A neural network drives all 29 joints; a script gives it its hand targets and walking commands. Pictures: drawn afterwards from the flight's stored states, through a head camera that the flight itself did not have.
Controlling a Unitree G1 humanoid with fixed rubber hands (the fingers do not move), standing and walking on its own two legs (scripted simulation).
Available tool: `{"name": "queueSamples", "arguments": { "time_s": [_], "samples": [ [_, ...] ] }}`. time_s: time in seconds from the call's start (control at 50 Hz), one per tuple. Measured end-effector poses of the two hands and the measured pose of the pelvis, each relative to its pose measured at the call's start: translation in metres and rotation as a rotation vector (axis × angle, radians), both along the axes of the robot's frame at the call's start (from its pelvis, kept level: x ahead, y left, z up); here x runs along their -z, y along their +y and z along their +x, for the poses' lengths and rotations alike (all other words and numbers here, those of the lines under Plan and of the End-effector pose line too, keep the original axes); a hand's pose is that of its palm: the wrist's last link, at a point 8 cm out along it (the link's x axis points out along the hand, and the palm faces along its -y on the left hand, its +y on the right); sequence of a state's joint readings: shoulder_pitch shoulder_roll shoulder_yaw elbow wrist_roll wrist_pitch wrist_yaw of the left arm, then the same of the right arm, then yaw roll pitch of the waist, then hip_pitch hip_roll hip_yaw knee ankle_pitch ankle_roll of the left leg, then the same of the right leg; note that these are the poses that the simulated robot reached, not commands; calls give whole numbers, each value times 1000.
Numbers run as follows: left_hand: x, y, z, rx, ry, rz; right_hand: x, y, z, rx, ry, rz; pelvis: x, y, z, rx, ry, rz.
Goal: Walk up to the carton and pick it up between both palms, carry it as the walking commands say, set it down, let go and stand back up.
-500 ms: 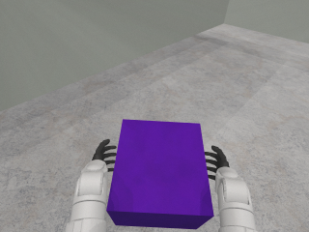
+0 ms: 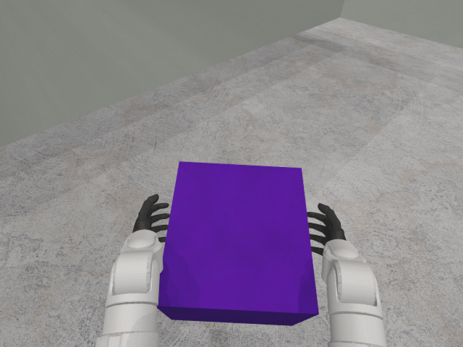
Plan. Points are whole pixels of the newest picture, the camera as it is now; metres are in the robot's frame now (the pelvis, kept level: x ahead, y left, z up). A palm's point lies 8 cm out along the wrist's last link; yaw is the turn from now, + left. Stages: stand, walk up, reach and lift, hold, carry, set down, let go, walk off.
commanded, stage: carry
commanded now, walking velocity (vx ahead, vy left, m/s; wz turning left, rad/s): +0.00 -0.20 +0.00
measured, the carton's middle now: (236, 244) +0.33 +0.01 -0.02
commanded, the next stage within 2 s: none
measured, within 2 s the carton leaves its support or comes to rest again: neither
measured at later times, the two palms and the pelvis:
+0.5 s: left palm (179, 260) +0.23 +0.10 +0.09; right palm (388, 261) +0.25 -0.22 +0.09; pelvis -0.02 -0.08 -0.01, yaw +5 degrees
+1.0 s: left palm (262, 293) +0.18 -0.02 +0.09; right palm out of the picture +0.21 -0.34 +0.09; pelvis -0.05 -0.21 -0.01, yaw +6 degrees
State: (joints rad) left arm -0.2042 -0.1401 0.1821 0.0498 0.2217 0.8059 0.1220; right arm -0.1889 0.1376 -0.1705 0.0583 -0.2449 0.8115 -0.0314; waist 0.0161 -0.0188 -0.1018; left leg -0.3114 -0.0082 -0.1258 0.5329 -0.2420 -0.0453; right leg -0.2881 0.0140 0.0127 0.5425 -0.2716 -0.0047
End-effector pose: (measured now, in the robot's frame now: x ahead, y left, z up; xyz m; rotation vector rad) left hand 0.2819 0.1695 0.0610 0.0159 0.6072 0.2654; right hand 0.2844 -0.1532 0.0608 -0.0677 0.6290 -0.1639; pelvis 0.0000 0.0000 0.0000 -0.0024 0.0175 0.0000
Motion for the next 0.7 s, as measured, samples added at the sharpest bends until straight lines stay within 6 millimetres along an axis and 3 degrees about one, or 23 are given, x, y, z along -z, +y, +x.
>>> {"name": "queueSamples", "arguments": {
  "time_s": [0.14, 0.26, 0.4, 0.58, 0.7],
  "samples": [
    [-13, -26, -3, -20, -29, -6, -11, -22, -1, 68, -25, 43, 10, -22, -6, -42, 47, -27],
    [-20, -38, -18, -43, -26, -40, -19, -34, -15, 72, -21, 51, 16, -38, -9, -21, 61, -8],
    [-26, -64, -40, -56, 39, -37, -22, -60, -35, 70, 45, 59, 10, -66, -11, -63, 68, 5],
    [-24, -76, -66, -108, 32, -64, -30, -71, -43, 20, 39, 32, 12, -90, -20, -81, 59, 8],
    [-33, -104, -77, -111, 59, -41, -30, -99, -54, 13, 66, 46, 3, -119, -27, -80, 55, -21]
  ]
}}
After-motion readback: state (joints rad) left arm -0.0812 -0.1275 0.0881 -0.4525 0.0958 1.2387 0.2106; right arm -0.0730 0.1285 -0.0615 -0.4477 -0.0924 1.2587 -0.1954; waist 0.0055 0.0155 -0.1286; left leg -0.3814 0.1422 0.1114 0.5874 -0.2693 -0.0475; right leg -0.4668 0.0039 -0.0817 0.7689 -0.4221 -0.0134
